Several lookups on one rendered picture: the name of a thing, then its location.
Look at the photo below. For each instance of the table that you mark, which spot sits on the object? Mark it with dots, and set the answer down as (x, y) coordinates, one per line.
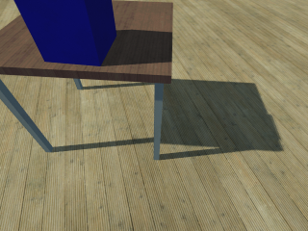
(141, 52)

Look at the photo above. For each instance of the carton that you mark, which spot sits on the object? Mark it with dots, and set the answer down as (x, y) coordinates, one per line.
(70, 31)

